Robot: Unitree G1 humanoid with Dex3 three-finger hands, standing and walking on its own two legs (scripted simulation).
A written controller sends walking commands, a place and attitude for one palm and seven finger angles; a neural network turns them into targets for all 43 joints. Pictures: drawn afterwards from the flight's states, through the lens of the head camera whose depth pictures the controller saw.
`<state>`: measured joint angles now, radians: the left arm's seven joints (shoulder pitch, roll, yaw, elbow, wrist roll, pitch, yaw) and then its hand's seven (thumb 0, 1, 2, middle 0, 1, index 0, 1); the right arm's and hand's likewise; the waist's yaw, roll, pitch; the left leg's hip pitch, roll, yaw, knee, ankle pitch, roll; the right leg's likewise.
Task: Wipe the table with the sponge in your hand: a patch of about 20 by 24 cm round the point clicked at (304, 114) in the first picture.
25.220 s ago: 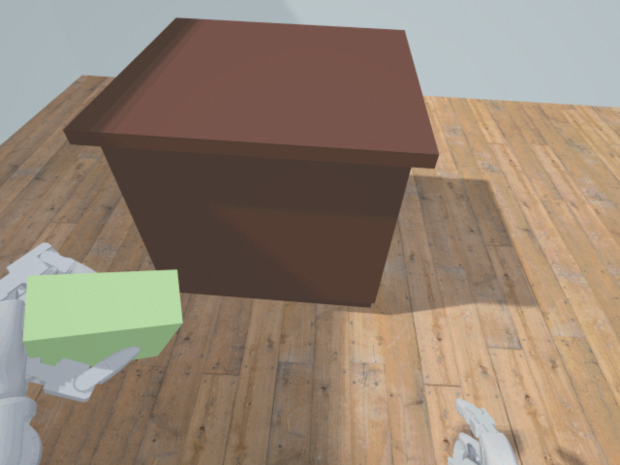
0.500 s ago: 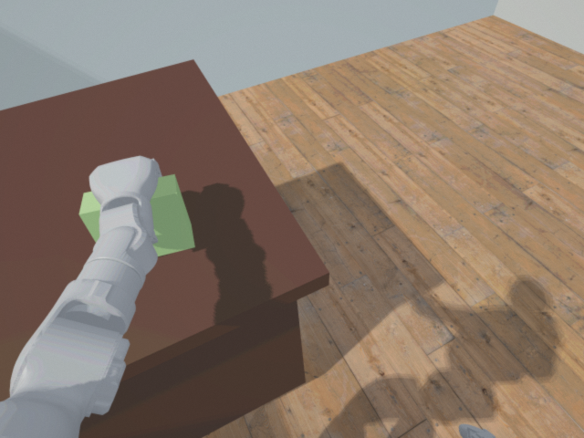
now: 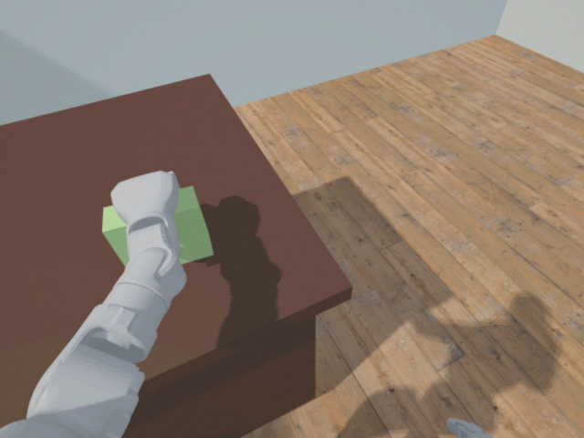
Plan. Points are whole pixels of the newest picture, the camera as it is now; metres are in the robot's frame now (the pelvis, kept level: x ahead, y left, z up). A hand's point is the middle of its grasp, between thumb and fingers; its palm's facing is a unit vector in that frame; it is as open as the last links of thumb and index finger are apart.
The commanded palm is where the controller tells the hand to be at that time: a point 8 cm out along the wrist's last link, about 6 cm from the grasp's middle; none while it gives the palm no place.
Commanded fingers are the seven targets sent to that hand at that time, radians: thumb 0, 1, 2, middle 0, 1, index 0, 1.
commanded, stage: wipe back along the third lane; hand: left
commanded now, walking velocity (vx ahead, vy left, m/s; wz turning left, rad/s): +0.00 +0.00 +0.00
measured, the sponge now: (165, 240) +0.40 +0.23 +0.04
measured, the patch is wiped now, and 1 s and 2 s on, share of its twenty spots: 1.00 1.00 1.00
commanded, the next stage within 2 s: slide back across to the middle lane in 1.26 s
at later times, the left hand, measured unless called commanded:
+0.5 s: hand (158, 247) +0.35 +0.21 +0.08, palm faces +0.06 -0.06 -1.00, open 9.6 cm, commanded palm +0.31 +0.20 +0.12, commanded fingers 0.00 0.10 1.30 -1.20 -1.60 -1.20 -1.60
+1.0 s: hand (166, 275) +0.31 +0.19 +0.08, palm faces +0.08 -0.08 -0.99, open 9.6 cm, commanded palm +0.26 +0.18 +0.12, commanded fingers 0.00 0.10 1.30 -1.20 -1.60 -1.20 -1.60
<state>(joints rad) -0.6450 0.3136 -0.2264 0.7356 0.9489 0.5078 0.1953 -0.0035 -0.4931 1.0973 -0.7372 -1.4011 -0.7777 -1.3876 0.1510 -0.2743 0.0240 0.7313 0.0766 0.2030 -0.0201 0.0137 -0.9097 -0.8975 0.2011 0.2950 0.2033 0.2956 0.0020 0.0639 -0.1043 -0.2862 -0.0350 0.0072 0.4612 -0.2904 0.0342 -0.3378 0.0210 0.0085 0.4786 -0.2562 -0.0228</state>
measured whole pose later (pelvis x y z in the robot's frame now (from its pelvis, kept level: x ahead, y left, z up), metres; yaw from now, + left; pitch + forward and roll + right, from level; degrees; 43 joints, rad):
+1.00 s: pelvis +0.00 -0.01 +0.00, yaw +0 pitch +0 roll +1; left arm -0.18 0.31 -0.36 0.06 0.97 0.70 0.11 0.02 -0.46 1.07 -0.71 -1.42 -0.76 -1.41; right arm 0.04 -0.29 0.04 0.66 0.08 0.21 0.05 0.02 -0.91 -0.90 0.20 0.29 0.20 0.30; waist 0.06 0.10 -0.07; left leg -0.16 -0.03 0.01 0.49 -0.32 0.02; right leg -0.24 0.03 0.01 0.55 -0.31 -0.04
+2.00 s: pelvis -0.01 -0.03 +0.00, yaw -2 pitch -3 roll +1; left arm 0.12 0.38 -0.19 -0.24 0.87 0.60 0.07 -0.01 -0.47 1.07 -0.74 -1.40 -0.78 -1.38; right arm 0.01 -0.29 0.04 0.65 0.05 0.18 -0.01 0.02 -0.91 -0.90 0.20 0.29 0.20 0.30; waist 0.09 0.11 -0.02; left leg -0.08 0.00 0.02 0.42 -0.29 0.00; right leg -0.16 0.06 0.03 0.49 -0.28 -0.06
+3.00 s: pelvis -0.03 -0.03 +0.00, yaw +1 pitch +2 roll +1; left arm -0.36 0.46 -0.13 0.42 0.96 0.39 0.03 0.00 -0.51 1.10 -0.77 -1.38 -0.82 -1.35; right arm 0.09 -0.29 0.04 0.70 0.06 0.12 -0.09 0.02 -0.91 -0.90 0.20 0.30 0.21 0.30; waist 0.06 0.07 -0.04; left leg -0.24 -0.02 -0.02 0.48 -0.27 0.00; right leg -0.29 0.04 -0.02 0.51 -0.25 -0.05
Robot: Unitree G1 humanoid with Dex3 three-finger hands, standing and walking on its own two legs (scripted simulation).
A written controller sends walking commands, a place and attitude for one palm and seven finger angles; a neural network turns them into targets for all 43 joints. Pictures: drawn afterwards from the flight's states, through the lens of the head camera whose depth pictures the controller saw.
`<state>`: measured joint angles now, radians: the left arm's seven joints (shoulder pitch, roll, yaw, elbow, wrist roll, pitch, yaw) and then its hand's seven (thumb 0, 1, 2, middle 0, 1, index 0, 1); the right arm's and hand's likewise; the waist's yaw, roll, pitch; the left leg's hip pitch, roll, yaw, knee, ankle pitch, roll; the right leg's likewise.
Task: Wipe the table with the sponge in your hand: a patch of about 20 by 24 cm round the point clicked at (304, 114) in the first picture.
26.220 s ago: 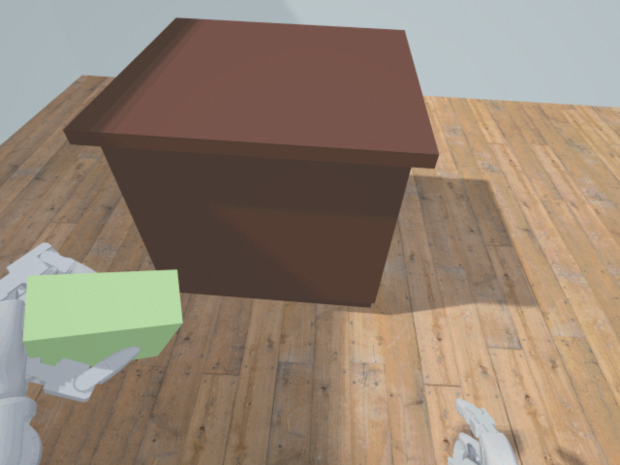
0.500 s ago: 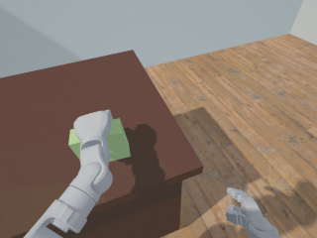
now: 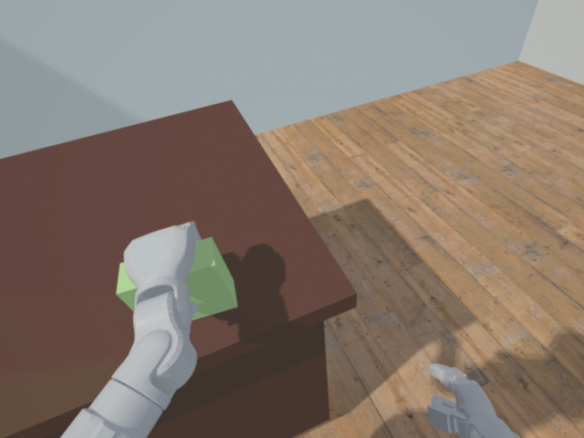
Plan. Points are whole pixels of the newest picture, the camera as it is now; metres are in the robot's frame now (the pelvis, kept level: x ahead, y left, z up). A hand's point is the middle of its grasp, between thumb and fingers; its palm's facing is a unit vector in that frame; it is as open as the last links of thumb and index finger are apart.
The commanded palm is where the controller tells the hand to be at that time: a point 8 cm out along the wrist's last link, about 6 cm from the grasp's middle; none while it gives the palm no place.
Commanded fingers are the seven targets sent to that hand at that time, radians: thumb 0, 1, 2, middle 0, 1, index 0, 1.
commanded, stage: wipe back along the third lane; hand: left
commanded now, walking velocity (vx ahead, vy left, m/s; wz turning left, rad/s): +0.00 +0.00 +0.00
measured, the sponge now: (186, 292) +0.31 +0.20 +0.05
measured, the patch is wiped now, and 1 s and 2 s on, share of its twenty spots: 1.00 1.00 1.00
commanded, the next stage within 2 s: slide back across to the middle lane in 0.26 s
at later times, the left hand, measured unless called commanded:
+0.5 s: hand (181, 297) +0.27 +0.18 +0.09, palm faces +0.10 -0.14 -0.98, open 9.6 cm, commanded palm +0.22 +0.19 +0.13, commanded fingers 0.00 0.10 1.30 -1.20 -1.60 -1.20 -1.60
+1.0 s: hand (148, 314) +0.24 +0.21 +0.10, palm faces +0.11 -0.20 -0.97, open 9.6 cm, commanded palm +0.20 +0.23 +0.15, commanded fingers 0.00 0.10 1.30 -1.20 -1.60 -1.20 -1.60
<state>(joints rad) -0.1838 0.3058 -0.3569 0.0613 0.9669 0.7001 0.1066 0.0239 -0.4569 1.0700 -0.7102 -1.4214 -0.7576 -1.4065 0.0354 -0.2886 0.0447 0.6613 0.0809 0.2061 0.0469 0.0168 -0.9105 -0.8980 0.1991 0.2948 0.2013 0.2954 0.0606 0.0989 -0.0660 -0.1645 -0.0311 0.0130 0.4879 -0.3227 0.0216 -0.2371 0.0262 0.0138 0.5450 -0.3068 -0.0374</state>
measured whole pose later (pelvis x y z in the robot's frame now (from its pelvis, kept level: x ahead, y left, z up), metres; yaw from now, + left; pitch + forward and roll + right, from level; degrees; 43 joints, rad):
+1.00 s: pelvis -0.01 -0.02 +0.00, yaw -1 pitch -3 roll +1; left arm 0.12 0.38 -0.19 -0.24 0.87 0.60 0.07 -0.01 -0.47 1.07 -0.74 -1.40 -0.78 -1.38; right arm 0.01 -0.29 0.04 0.65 0.05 0.18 -0.01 0.02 -0.91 -0.90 0.20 0.29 0.20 0.30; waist 0.09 0.11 -0.02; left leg -0.08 0.00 0.02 0.42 -0.29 0.00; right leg -0.16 0.06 0.03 0.49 -0.28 -0.06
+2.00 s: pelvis -0.02 -0.01 +0.00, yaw +2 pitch +2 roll +1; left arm -0.36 0.46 -0.13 0.42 0.96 0.39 0.03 0.00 -0.51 1.10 -0.77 -1.38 -0.82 -1.35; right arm 0.09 -0.29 0.04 0.70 0.06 0.12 -0.09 0.02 -0.91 -0.90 0.20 0.30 0.21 0.30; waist 0.06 0.07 -0.04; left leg -0.24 -0.02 -0.02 0.48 -0.27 0.00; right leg -0.29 0.04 -0.02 0.51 -0.25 -0.05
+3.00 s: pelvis -0.01 +0.01 +0.00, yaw +1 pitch +7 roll +0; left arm -0.61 0.53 -0.02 0.81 1.00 0.17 0.11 0.01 -0.53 1.12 -0.77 -1.37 -0.81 -1.39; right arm 0.19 -0.29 0.01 0.72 0.07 0.16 -0.05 0.01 -0.91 -0.90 0.20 0.30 0.21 0.30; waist 0.01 0.06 -0.08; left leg -0.33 -0.03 -0.01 0.50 -0.29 0.04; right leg -0.36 0.02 0.00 0.49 -0.25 -0.02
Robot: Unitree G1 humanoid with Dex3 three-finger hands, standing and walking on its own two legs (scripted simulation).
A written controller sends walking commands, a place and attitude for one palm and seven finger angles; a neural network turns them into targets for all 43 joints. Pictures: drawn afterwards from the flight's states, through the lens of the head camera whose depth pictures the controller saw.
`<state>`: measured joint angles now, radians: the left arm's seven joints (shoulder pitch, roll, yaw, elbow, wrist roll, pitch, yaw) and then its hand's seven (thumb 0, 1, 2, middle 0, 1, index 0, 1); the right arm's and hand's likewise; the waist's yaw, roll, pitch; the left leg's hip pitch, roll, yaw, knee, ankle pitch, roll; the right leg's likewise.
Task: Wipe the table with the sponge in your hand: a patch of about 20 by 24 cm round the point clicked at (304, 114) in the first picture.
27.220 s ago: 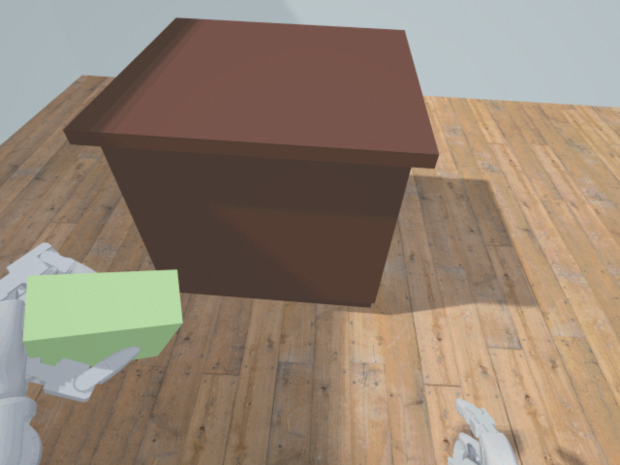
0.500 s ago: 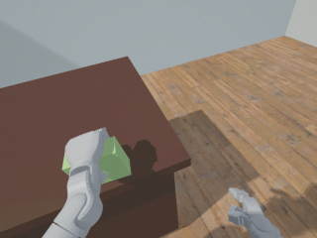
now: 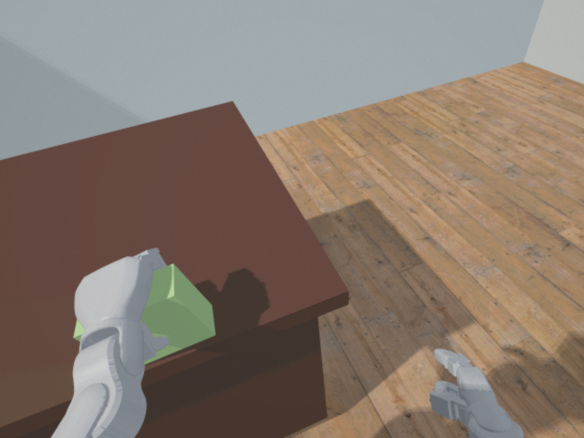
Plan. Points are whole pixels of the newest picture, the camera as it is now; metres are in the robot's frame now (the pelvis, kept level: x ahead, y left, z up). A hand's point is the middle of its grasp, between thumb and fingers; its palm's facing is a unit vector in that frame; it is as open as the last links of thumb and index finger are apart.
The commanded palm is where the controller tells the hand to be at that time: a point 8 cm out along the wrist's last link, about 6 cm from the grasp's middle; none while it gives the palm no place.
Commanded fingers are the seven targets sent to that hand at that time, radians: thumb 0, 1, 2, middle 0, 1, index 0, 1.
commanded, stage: wipe forward along the middle lane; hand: left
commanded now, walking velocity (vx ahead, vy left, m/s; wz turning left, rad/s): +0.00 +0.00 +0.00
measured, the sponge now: (158, 325) +0.24 +0.23 +0.05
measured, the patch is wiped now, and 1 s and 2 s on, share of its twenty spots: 1.00 1.00 1.00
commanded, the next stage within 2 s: slide back across to the first lane in 1.72 s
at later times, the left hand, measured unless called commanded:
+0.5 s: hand (120, 300) +0.26 +0.29 +0.08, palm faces -0.01 -0.08 -1.00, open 9.6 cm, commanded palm +0.24 +0.29 +0.13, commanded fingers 0.00 0.10 1.30 -1.20 -1.60 -1.20 -1.60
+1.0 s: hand (121, 273) +0.30 +0.31 +0.08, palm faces -0.05 -0.03 -1.00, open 9.6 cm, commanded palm +0.28 +0.31 +0.11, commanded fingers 0.00 0.10 1.30 -1.20 -1.60 -1.20 -1.60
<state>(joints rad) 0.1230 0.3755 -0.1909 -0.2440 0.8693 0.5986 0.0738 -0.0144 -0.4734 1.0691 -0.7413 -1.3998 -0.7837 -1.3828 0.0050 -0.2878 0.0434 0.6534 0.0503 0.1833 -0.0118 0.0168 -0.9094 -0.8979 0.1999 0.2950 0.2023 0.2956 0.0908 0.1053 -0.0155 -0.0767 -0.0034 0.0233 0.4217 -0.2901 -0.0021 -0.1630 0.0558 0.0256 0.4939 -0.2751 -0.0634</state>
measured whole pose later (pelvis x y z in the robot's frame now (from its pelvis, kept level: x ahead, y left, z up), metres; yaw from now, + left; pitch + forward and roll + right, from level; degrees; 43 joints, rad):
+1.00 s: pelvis -0.02 +0.00 +0.00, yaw +3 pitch +2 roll +1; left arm -0.36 0.46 -0.13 0.42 0.96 0.39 0.03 0.00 -0.51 1.10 -0.77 -1.38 -0.82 -1.35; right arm 0.09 -0.29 0.04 0.70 0.06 0.12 -0.09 0.02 -0.91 -0.90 0.20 0.30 0.21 0.30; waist 0.06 0.07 -0.04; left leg -0.24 -0.02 -0.02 0.48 -0.27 0.00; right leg -0.29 0.04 -0.02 0.51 -0.25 -0.05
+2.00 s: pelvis +0.00 +0.03 +0.00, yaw +2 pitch +7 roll +0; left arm -0.61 0.53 -0.02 0.81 1.00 0.17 0.11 0.01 -0.53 1.12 -0.77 -1.37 -0.81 -1.39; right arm 0.19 -0.29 0.01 0.72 0.07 0.16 -0.05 0.01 -0.91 -0.90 0.20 0.30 0.21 0.30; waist 0.01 0.06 -0.08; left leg -0.33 -0.03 -0.01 0.50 -0.29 0.04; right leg -0.36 0.02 0.00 0.49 -0.25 -0.02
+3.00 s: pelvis +0.01 +0.05 +0.00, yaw +3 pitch +5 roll -1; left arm -0.29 0.59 0.06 0.45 0.94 0.20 0.06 -0.02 -0.48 1.10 -0.72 -1.43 -0.75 -1.45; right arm 0.15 -0.30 0.00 0.69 0.05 0.15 -0.04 0.01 -0.91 -0.90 0.20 0.30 0.21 0.30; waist 0.05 0.07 -0.05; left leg -0.25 -0.05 -0.02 0.46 -0.30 0.05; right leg -0.27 0.01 -0.01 0.43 -0.25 0.00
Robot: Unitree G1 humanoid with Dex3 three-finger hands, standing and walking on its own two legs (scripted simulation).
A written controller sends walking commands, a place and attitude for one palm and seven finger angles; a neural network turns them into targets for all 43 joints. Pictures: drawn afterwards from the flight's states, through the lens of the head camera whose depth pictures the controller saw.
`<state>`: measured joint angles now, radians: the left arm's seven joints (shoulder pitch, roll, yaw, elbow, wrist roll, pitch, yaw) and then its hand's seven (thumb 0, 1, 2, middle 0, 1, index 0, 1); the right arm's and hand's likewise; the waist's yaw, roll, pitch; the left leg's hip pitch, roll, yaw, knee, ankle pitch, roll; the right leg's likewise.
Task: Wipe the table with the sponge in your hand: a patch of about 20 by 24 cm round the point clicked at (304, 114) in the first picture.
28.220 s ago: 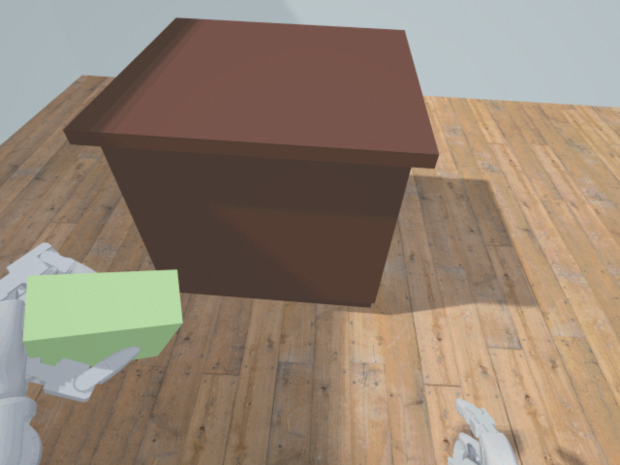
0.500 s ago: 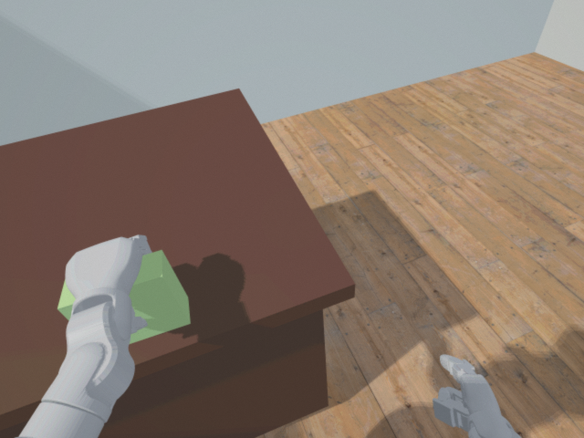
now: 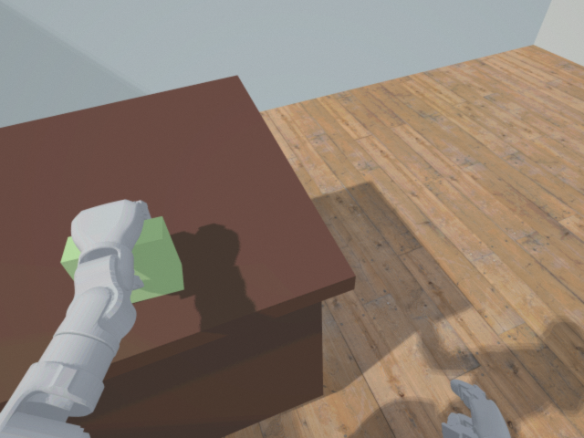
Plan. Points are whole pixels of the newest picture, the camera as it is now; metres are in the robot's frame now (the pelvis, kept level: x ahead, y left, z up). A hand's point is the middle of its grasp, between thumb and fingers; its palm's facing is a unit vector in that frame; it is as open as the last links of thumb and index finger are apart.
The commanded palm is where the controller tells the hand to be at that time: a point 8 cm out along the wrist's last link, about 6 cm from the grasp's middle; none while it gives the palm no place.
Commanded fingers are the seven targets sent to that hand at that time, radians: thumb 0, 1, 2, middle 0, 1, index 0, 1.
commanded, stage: wipe forward along the middle lane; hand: left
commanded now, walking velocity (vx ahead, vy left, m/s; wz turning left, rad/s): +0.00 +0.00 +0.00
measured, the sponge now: (133, 272) +0.33 +0.29 +0.04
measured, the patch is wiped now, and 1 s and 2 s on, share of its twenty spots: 1.00 1.00 1.00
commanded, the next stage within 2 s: slide back across to the first lane in 0.72 s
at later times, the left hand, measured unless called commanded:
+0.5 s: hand (123, 222) +0.39 +0.32 +0.08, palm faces -0.10 -0.01 -0.99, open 9.7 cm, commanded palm +0.38 +0.32 +0.12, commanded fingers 0.00 0.10 1.30 -1.20 -1.60 -1.20 -1.60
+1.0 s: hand (119, 212) +0.41 +0.34 +0.08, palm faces -0.06 -0.01 -1.00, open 9.7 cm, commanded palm +0.38 +0.35 +0.13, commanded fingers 0.00 0.10 1.30 -1.20 -1.60 -1.20 -1.60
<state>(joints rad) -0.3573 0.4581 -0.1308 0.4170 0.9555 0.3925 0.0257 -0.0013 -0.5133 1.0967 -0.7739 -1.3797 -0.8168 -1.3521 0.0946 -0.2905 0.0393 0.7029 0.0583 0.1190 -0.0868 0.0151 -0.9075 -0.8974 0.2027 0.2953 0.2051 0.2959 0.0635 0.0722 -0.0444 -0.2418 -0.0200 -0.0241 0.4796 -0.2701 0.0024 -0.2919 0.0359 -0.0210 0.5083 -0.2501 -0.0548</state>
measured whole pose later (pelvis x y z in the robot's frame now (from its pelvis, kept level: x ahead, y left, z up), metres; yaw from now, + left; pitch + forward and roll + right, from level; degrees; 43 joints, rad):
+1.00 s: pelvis +0.02 +0.03 +0.00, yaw -1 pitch +7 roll +0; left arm -0.61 0.53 -0.02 0.81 1.00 0.17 0.11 0.01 -0.53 1.12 -0.77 -1.37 -0.81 -1.39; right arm 0.19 -0.29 0.01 0.72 0.07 0.16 -0.05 0.01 -0.91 -0.90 0.20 0.30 0.21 0.30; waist 0.01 0.06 -0.08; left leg -0.33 -0.03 -0.01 0.50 -0.29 0.04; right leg -0.36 0.02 0.00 0.49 -0.25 -0.02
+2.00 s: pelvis +0.03 +0.04 +0.00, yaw +0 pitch +5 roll -1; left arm -0.29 0.59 0.06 0.45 0.94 0.20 0.06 -0.02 -0.48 1.10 -0.72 -1.43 -0.75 -1.45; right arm 0.15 -0.30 0.00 0.69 0.05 0.15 -0.04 0.01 -0.91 -0.90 0.20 0.30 0.21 0.30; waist 0.05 0.07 -0.05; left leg -0.25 -0.05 -0.02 0.46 -0.30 0.05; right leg -0.27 0.01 -0.01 0.43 -0.25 0.00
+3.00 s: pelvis +0.03 +0.03 +0.00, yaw -1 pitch +1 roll +0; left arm 0.19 0.52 0.02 -0.12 0.90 0.36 0.07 0.01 -0.46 1.09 -0.71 -1.43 -0.75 -1.45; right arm 0.06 -0.29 0.02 0.67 0.04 0.12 -0.03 0.02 -0.91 -0.90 0.20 0.30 0.20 0.30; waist 0.10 0.10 -0.02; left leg -0.15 -0.04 -0.01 0.43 -0.30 0.04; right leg -0.18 0.02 0.00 0.43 -0.26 -0.01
